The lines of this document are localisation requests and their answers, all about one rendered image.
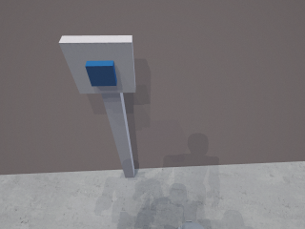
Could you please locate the panel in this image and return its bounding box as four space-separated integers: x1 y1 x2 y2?
59 35 136 178

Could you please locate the button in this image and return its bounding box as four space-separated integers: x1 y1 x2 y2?
85 60 117 87

